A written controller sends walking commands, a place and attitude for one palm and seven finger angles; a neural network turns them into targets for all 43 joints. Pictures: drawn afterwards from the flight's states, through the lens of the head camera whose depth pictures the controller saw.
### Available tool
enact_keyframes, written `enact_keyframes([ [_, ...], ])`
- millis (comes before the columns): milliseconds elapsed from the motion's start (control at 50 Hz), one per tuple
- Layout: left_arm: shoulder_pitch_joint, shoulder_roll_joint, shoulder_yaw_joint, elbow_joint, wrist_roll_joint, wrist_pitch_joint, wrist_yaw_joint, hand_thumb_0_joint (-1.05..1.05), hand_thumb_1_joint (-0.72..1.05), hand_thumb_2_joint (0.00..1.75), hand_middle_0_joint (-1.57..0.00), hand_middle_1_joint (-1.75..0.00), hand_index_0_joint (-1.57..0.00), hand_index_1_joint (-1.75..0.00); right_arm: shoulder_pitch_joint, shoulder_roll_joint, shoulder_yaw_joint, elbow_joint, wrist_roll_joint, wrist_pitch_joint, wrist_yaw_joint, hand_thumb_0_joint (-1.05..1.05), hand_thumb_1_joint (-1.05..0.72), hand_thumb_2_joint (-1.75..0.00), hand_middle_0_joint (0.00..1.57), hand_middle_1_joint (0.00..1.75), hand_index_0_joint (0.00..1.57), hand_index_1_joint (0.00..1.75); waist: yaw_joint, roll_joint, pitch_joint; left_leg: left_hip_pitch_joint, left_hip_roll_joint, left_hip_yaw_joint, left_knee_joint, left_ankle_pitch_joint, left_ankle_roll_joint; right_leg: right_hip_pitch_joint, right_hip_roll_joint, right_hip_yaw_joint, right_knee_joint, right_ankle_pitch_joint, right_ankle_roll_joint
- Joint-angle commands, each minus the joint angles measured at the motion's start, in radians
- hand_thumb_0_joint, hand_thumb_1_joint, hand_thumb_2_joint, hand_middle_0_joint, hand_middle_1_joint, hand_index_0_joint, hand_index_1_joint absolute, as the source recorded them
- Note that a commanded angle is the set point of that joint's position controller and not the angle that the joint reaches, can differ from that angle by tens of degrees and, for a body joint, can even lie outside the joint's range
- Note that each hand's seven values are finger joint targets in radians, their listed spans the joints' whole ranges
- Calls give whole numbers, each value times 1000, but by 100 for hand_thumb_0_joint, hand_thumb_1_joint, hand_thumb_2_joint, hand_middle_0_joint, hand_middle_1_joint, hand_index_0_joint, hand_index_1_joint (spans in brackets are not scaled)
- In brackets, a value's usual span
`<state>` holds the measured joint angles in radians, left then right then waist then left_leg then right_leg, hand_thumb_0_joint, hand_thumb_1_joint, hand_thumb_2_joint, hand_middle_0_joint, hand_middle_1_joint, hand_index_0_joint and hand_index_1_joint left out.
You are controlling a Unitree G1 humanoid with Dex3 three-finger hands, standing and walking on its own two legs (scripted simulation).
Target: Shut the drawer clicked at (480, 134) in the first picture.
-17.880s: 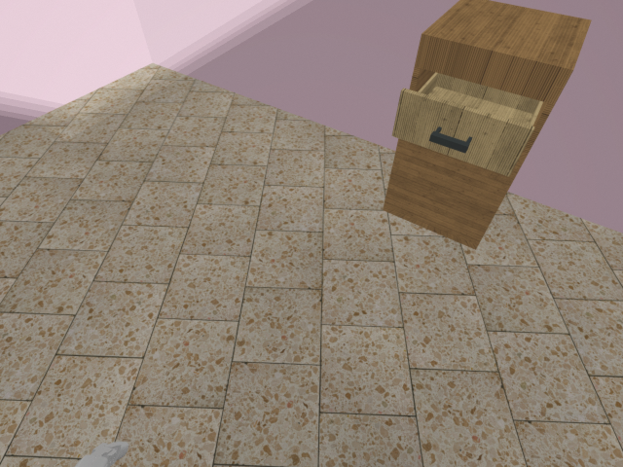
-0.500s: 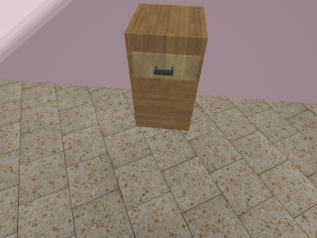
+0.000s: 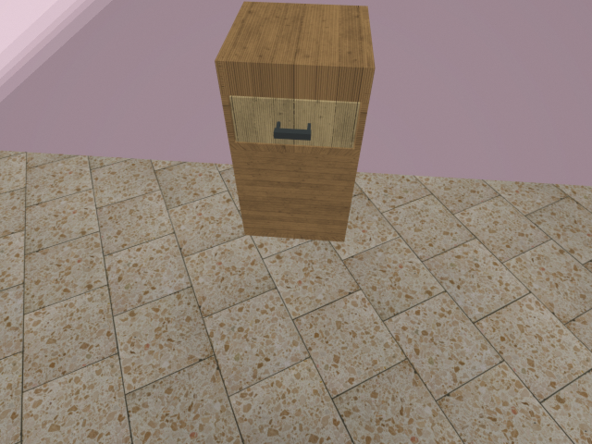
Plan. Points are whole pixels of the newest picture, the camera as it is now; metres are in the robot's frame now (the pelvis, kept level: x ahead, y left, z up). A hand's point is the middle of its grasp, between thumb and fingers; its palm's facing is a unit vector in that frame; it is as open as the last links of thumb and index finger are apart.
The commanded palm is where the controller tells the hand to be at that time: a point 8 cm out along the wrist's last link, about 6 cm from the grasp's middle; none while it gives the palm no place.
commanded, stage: look to check the result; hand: left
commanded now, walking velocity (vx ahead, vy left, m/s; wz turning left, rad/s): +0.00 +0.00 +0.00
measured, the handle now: (293, 129) +0.99 +0.05 -0.18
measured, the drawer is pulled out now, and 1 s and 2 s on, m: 0.00 0.00 0.00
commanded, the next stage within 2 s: stand and wait in 0.44 s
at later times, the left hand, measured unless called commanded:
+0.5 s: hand out of the picture +0.04 +0.18 -0.17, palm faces +0.01 -0.98 -0.21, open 7.4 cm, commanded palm none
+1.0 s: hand out of the picture +0.06 +0.18 -0.17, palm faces +0.00 -0.98 -0.22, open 7.4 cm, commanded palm none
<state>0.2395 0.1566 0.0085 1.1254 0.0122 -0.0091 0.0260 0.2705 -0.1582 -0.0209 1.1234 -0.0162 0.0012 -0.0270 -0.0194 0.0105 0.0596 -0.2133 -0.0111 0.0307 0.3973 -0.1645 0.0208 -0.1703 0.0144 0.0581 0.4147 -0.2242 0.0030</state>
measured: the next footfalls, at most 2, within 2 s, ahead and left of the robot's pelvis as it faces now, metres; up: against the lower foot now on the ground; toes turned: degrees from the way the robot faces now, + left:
none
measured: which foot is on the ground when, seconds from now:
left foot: down 0.00-1.00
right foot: down 0.00-1.00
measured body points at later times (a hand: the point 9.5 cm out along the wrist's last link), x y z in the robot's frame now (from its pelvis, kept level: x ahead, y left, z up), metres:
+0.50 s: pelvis +0.02 +0.00 +0.00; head +0.04 -0.01 +0.45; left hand +0.04 +0.23 -0.16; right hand +0.03 -0.23 -0.16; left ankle +0.03 +0.11 -0.74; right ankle +0.00 -0.12 -0.74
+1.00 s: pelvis +0.04 +0.00 +0.00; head +0.06 -0.01 +0.45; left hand +0.06 +0.23 -0.16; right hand +0.05 -0.24 -0.16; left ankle +0.03 +0.11 -0.74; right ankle +0.00 -0.12 -0.74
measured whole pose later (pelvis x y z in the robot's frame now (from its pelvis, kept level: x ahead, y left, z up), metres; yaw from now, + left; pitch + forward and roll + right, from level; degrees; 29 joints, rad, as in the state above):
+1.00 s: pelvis +0.04 +0.00 +0.00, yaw +0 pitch -1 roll +0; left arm 0.22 0.18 0.01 1.14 0.01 -0.01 0.03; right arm 0.21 -0.18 -0.01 1.14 -0.01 -0.01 -0.03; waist -0.01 0.00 0.06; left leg -0.15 -0.01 0.04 0.37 -0.21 0.01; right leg -0.11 0.02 0.06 0.37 -0.26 0.00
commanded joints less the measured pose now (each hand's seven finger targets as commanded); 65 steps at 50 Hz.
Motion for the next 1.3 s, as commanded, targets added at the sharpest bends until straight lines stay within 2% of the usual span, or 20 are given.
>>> enact_keyframes([
  [0, 60, 127, 21, -26, -2, -17, 13, 0, 90, 90, -20, -30, -20, -30, 49, -106, -20, -27, 1, -16, -5, 0, -90, -90, 20, 30, 20, 30, 9, -2, -19, 79, 100, -96, -55, 57, 15, -71, -88, 71, -94, 57, -49],
  [140, 49, 121, 19, -20, -3, -14, 14, 0, 90, 90, -20, -30, -20, -30, 44, -102, -15, -14, -1, -16, -7, 0, -90, -90, 20, 30, 20, 30, 8, 2, 0, 82, 105, -95, -65, 66, 14, -65, -87, 68, -96, 61, -47],
  [200, 50, 126, 20, -20, -2, -15, 14, 0, 90, 90, -20, -30, -20, -30, 39, -106, -17, -15, 1, -15, -7, 0, -90, -90, 20, 30, 20, 30, 9, -15, 0, 86, 104, -96, -61, 75, 13, -63, -87, 68, -98, 70, -46],
  [360, 47, 125, 21, -18, -3, -16, 14, 0, 90, 90, -20, -30, -20, -30, 25, -110, -16, -14, 0, -19, -9, 0, -90, -90, 20, 30, 20, 30, 8, -3, -22, 112, 109, -92, -60, 102, 14, -51, -89, 70, -95, 104, -44],
  [480, 44, 126, 22, -16, -2, -15, 13, 0, 90, 90, -20, -30, -20, -30, 19, -116, -15, -12, 0, -21, -11, 0, -90, -90, 20, 30, 20, 30, 8, 6, -8, 110, 111, -92, -68, 112, 14, -49, -89, 66, -95, 104, -42],
  [520, 46, 132, 22, -16, -2, -16, 13, 0, 90, 90, -20, -30, -20, -30, 15, -118, -15, -13, 1, -22, -10, 0, -90, -90, 20, 30, 20, 30, 7, -18, -25, 123, 113, -91, -61, 132, 15, -41, -92, 63, -92, 129, -41],
  [640, 41, 133, 23, -16, -2, -15, 13, 0, 90, 90, -20, -30, -20, -30, 5, -123, -14, -10, 1, -20, -11, 0, -90, -90, 20, 30, 20, 30, 9, 0, 2, 115, 110, -90, -67, 124, 13, -43, -92, 65, -100, 124, -41],
  [700, 48, 141, 23, -16, -2, -18, 13, 0, 90, 90, -20, -30, -20, -30, 4, -128, -16, -13, 3, -21, -10, 0, -90, -90, 20, 30, 20, 30, 11, -20, -23, 128, 111, -91, -60, 137, 14, -31, -95, 67, -101, 146, -41],
  [800, 44, 145, 25, -18, -2, -20, 14, 0, 90, 90, -20, -30, -20, -30, 0, -135, -18, -14, 2, -23, -12, 0, -90, -90, 20, 30, 20, 30, 10, -17, -46, 142, 111, -87, -52, 175, 14, -13, -97, 67, -92, 197, -42],
  [940, 30, 151, 24, -17, -3, -18, 13, 0, 90, 90, -20, -30, -20, -30, -7, -139, -16, -9, 1, -21, -12, 0, -90, -90, 20, 30, 20, 30, 8, -9, -16, 132, 113, -85, -67, 153, 11, -19, -97, 65, -102, 174, -41],
  [1020, 32, 158, 26, -21, -3, -20, 13, 0, 90, 90, -20, -30, -20, -30, -7, -144, -18, -12, 1, -25, -12, 0, -90, -90, 20, 30, 20, 30, 9, -10, -41, 147, 114, -84, -59, 182, 11, -4, -99, 64, -98, 206, -41],
  [1100, 30, 163, 28, -24, -3, -21, 13, 0, 90, 90, -20, -30, -20, -30, -12, -150, -19, -14, 3, -25, -13, 0, -90, -90, 20, 30, 20, 30, 11, -19, -36, 146, 113, -85, -58, 199, 12, -2, -101, 64, -98, 231, -41],
  [1240, 18, 169, 27, -25, -3, -20, 12, 0, 90, 90, -20, -30, -20, -30, -19, -157, -18, -12, 1, -25, -12, 0, -90, -90, 20, 30, 20, 30, 9, -11, -21, 140, 114, -88, -71, 174, 10, -5, -100, 64, -108, 195, -40],
  [1280, 16, 172, 29, -27, -3, -21, 11, 0, 90, 90, -20, -30, -20, -30, -17, -163, -18, -12, 1, -27, -13, 0, -90, -90, 20, 30, 20, 30, 9, -1, -40, 150, 115, -89, -66, 205, 11, 7, -101, 62, -102, 217, -40],
])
